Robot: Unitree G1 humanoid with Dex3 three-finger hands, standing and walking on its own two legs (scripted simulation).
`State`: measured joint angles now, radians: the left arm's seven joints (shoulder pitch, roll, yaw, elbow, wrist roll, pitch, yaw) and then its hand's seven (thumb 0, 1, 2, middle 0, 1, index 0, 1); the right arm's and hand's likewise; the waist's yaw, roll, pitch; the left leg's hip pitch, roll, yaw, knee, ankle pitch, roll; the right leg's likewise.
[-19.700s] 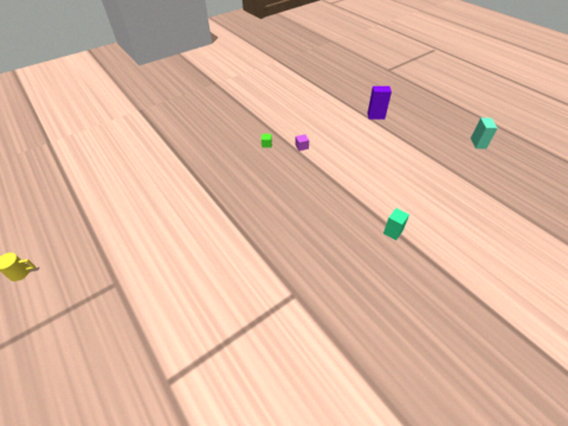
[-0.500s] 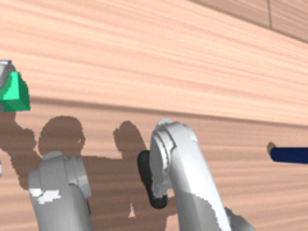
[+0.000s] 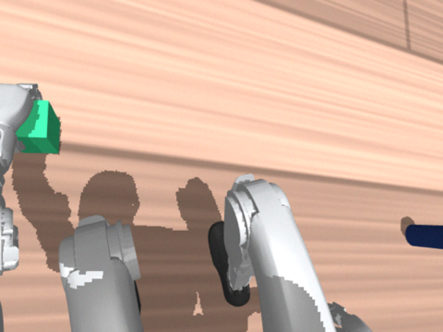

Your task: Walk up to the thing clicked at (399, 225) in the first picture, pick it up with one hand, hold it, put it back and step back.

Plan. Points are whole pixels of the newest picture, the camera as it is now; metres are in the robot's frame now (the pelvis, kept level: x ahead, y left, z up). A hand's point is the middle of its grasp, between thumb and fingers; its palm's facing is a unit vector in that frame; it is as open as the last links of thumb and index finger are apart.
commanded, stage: settle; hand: left
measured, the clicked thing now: (35, 128) +0.50 +0.25 -0.25
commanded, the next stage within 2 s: lift in 0.38 s
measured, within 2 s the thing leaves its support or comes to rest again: neither
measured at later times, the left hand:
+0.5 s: hand out of the picture +0.47 +0.27 -0.10, palm faces -0.48 +0.00 -0.88, open 9.7 cm
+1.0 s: hand out of the picture +0.42 +0.28 +0.02, palm faces -0.48 -0.05 -0.87, open 9.5 cm
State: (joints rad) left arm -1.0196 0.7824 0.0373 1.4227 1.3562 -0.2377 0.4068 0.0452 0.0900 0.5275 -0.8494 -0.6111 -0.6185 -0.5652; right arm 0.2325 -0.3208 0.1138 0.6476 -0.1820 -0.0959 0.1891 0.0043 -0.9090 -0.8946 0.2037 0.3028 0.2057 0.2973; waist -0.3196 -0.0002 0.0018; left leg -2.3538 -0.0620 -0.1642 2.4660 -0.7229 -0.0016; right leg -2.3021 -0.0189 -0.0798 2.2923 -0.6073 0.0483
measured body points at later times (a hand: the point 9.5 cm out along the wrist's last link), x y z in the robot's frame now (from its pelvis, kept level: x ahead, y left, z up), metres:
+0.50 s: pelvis -0.01 +0.00 +0.05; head +0.22 +0.08 +0.42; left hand +0.49 +0.27 -0.05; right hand +0.05 -0.29 -0.04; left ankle +0.06 +0.12 -0.29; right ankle +0.12 -0.13 -0.29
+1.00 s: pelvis -0.01 +0.01 +0.12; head +0.19 +0.07 +0.52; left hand +0.44 +0.29 +0.07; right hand +0.09 -0.27 +0.01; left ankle +0.06 +0.12 -0.29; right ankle +0.12 -0.14 -0.29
